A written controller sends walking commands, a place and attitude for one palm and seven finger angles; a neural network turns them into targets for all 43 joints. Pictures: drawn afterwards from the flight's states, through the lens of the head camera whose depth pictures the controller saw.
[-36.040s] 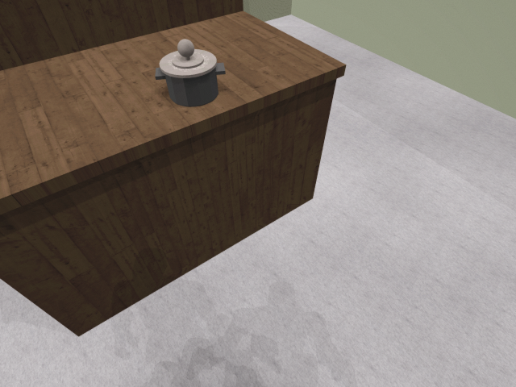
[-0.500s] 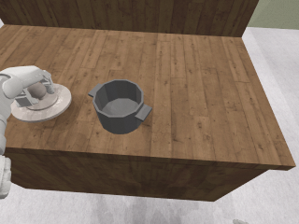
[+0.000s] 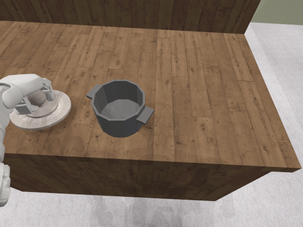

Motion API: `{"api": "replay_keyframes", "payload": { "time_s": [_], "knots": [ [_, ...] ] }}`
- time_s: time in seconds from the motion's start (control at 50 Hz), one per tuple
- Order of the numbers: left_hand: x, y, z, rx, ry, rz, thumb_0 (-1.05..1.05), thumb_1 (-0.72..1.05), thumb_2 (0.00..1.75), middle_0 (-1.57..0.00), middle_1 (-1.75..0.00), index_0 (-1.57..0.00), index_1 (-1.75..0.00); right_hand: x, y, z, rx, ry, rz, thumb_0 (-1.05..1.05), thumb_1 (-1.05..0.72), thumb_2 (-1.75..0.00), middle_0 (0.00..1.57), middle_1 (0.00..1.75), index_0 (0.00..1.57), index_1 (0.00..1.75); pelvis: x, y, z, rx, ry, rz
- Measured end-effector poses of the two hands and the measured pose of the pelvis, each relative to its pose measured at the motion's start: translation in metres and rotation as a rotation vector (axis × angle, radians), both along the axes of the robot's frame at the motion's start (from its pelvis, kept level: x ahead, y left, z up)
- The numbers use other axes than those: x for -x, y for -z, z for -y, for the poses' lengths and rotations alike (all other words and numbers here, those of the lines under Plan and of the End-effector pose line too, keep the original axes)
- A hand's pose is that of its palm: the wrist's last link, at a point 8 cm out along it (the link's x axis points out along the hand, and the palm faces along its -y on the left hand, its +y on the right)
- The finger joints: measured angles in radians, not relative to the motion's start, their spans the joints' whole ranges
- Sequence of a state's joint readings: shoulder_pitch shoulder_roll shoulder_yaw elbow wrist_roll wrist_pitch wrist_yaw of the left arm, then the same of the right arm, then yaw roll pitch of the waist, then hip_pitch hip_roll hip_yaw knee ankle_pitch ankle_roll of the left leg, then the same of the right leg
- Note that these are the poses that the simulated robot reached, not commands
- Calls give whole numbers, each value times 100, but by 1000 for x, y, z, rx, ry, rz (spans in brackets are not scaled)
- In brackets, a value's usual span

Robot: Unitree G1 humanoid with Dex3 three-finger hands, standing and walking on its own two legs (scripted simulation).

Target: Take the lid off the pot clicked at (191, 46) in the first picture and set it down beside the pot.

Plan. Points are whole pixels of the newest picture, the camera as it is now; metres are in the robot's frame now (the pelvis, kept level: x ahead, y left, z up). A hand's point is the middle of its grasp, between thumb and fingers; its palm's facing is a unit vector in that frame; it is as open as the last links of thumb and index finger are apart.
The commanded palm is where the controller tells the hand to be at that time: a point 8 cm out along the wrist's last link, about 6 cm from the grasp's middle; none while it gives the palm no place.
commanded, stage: lower the lid onto the table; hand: left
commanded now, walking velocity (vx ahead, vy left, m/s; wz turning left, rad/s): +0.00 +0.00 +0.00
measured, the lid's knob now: (36, 97) +0.44 +0.32 +0.06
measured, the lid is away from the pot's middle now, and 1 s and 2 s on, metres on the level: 0.23 0.24 0.24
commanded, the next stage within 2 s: open the fingers wide in 0.38 s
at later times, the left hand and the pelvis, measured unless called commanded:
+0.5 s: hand (31, 112) +0.40 +0.33 +0.05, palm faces -0.51 -0.10 -0.86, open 7.1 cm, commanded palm +0.42 +0.33 +0.10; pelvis +0.00 +0.00 -0.01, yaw +0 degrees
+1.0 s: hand (31, 116) +0.39 +0.33 +0.04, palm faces -0.49 -0.07 -0.87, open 8.0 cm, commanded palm +0.42 +0.33 +0.10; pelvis -0.02 -0.01 -0.01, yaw -1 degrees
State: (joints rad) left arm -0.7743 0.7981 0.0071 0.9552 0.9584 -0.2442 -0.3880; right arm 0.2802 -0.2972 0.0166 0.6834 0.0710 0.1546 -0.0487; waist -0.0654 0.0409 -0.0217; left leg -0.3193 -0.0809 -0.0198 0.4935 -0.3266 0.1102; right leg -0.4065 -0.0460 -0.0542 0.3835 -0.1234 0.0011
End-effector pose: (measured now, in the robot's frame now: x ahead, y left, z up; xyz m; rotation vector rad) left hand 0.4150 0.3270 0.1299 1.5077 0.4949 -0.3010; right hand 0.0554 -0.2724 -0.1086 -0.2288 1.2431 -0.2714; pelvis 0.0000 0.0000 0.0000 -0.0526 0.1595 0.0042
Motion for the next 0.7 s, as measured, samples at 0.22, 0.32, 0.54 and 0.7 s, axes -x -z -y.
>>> {"api": "replay_keyframes", "payload": {
  "time_s": [0.22, 0.32, 0.54, 0.7],
  "knots": [
    [3, 19, 0, 23, 0, -28, 9, 48, 67, -128, -112, -56, -90, -13, 2, -6, -4, -19, 18, 0, -91, -90, 20, 30, 20, 30, -1, 2, 0, 1, 1, -13],
    [2, 22, -5, 35, -16, -18, 9, 48, 67, -128, -112, -56, -90, -11, 1, -4, 9, -12, 20, 0, -90, -90, 20, 30, 20, 30, -1, 3, 1, 2, 3, -21],
    [4, 28, -7, 33, -6, -19, 9, 48, 68, -128, -112, -56, -91, 9, 4, 3, 27, 10, -35, 0, -90, -90, 20, 30, 20, 30, 1, 6, 1, 4, 8, -41],
    [11, 30, -8, 27, 13, 15, 9, 50, 66, -125, -111, -54, -91, 20, 5, 5, 35, 23, -71, 0, -90, -90, 20, 30, 20, 30, 7, 8, 3, 5, 8, -49]
  ]
}}
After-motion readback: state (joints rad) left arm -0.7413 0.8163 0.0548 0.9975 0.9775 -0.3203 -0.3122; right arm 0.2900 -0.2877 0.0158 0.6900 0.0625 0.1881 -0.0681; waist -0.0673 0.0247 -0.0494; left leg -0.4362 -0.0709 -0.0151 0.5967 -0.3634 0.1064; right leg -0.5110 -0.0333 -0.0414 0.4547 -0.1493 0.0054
